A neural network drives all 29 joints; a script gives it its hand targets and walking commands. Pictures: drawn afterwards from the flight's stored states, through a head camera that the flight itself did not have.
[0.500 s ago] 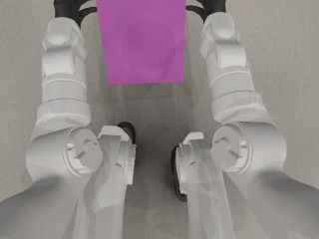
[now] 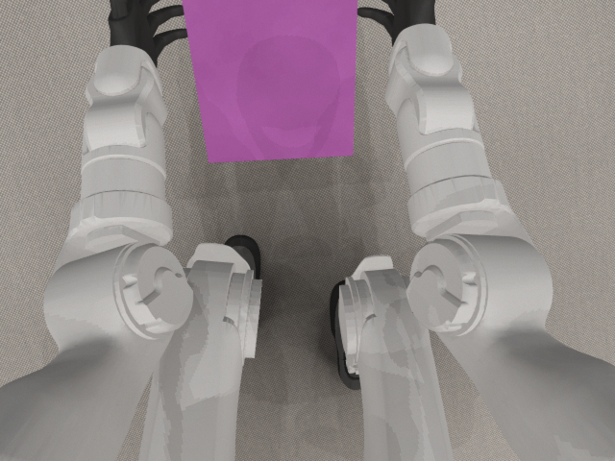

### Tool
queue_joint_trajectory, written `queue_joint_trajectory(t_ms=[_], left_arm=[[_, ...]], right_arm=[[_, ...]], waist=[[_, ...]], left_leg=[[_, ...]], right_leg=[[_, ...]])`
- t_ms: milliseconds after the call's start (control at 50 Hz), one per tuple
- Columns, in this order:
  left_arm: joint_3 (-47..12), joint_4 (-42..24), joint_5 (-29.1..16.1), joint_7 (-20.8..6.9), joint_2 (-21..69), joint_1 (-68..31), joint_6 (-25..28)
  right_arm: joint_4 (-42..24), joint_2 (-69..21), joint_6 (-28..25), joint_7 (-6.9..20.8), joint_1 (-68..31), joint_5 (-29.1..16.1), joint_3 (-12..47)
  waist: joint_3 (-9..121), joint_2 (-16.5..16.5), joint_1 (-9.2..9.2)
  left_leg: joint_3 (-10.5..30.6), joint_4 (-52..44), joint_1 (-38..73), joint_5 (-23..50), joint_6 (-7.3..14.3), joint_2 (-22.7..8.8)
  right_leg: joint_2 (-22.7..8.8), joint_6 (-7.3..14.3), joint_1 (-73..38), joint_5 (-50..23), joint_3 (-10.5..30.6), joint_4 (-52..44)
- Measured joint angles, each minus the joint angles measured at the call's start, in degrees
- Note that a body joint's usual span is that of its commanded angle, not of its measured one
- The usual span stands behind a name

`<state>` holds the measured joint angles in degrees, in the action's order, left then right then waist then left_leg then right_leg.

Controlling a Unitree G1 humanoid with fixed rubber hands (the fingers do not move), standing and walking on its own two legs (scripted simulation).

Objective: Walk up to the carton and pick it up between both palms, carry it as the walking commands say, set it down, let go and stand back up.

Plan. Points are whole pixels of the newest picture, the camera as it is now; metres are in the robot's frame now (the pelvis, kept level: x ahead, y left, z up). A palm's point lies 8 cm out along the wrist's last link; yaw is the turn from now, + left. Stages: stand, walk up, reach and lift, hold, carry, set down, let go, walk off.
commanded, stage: set down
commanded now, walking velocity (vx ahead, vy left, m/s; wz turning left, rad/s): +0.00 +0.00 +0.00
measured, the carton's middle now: (273, 25) +0.58 +0.06 -0.26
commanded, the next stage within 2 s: none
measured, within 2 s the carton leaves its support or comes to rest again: rests again in 0.84 s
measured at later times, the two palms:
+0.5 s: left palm (142, 56) +0.51 +0.19 -0.17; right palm (407, 23) +0.55 -0.08 -0.14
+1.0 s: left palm (132, 88) +0.49 +0.22 -0.22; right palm (394, 97) +0.50 -0.09 -0.22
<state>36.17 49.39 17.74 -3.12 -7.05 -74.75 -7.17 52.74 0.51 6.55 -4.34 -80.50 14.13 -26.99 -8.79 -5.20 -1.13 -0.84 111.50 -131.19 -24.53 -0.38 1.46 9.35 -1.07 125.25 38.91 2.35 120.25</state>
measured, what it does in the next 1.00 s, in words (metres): stands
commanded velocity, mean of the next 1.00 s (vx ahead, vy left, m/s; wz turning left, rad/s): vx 0.00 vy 0.00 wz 0.00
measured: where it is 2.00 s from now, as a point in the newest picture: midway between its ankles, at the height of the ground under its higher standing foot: (295, 331)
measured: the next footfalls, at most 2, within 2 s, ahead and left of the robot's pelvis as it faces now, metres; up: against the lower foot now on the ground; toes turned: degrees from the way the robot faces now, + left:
none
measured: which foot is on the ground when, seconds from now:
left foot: down 0.00-1.00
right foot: down 0.00-1.00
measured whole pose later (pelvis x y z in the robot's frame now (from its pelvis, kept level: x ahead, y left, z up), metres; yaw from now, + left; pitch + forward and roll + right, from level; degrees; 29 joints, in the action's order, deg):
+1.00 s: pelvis +0.00 +0.00 -0.02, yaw +0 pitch +41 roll +3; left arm 22.8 66.8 -1.4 3.3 -19.0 -74.5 1.3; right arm 59.0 7.4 2.2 -8.8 -75.8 -3.9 -3.8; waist -15.7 -1.6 -1.3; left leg -1.3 116.0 -132.8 -24.7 -0.9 1.1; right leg 9.9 -1.5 127.0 39.2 2.3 125.1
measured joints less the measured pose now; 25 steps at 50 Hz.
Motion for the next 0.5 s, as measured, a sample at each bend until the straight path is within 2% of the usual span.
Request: queue_joint_trajectory(t_ms=[500], left_arm=[[-0.16,5.79,0.18,-0.08,-2.01,-0.51,1.61]], right_arm=[[2.45,0.27,-2.74,0.09,-0.89,0.20,0.00]], waist=[[0.38,0.02,0.00]], left_leg=[[-0.06,1.62,-1.55,-0.17,-0.46,0.00]], right_leg=[[0.30,0.00,1.77,0.18,0.00,1.92]])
